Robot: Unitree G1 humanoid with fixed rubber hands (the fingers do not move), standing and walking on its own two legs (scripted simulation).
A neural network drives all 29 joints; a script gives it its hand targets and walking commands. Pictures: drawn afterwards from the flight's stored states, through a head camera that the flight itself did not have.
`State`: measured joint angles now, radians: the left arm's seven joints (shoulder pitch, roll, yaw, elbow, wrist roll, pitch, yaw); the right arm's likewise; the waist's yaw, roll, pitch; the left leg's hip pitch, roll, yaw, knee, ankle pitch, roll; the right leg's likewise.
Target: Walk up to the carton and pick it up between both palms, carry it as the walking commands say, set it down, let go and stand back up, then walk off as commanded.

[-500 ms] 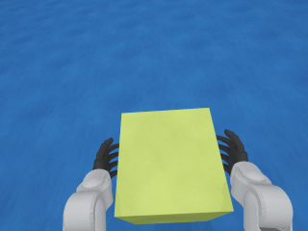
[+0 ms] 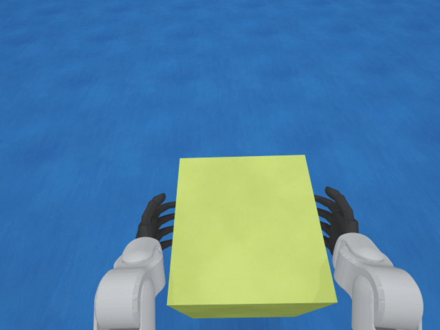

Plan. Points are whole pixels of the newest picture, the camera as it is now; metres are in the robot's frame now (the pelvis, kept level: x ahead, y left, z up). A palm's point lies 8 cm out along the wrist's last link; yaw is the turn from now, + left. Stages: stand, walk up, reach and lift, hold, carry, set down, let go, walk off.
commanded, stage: carry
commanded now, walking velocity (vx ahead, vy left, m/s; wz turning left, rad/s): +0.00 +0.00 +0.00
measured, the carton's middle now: (242, 245) +0.27 +0.00 +0.02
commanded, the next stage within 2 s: hold in 1.96 s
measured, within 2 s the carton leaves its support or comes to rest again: neither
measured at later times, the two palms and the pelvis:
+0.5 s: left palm (158, 254) +0.23 +0.13 +0.09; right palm (354, 252) +0.23 -0.16 +0.09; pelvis -0.01 -0.01 +0.00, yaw +0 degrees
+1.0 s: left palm (173, 240) +0.26 +0.11 +0.06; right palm (352, 237) +0.27 -0.18 +0.07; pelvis +0.00 -0.03 +0.00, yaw +1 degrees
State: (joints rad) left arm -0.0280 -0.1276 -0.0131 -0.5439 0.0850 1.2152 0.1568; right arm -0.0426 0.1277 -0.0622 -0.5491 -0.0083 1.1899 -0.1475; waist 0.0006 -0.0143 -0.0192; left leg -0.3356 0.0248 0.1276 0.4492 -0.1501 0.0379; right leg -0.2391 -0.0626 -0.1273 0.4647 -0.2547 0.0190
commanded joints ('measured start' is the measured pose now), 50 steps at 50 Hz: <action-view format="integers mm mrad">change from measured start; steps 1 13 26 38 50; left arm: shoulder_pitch -311 -410 -407 -450 -390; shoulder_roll -787 -828 -719 -812 -691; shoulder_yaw -605 -605 -473 -507 -388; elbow -47 -48 182 118 280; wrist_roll -313 -318 -217 -241 -176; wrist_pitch -13 -27 -91 -167 -242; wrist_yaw -137 -137 -149 -152 -154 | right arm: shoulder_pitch -248 -351 -379 -422 -382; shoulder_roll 784 846 719 806 680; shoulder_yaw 608 630 512 561 459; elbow -2 12 201 147 272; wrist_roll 245 266 185 205 122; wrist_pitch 21 16 -51 -119 -211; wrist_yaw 144 157 174 174 155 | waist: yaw -4 -4 -6 -6 -2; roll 40 9 18 26 -10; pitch -281 -161 -137 -187 -289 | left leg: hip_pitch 177 81 43 76 111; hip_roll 151 118 107 104 104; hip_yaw -149 -134 -121 -116 -93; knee -59 -128 -99 -64 42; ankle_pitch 289 -60 -89 -19 132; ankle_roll -21 -34 -48 -57 -48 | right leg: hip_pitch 62 16 -7 -8 58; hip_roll -67 -64 -89 -99 -109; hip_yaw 59 60 91 107 89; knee -29 -48 -81 -65 -26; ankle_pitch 87 13 2 46 230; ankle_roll -3 -22 -33 -46 -34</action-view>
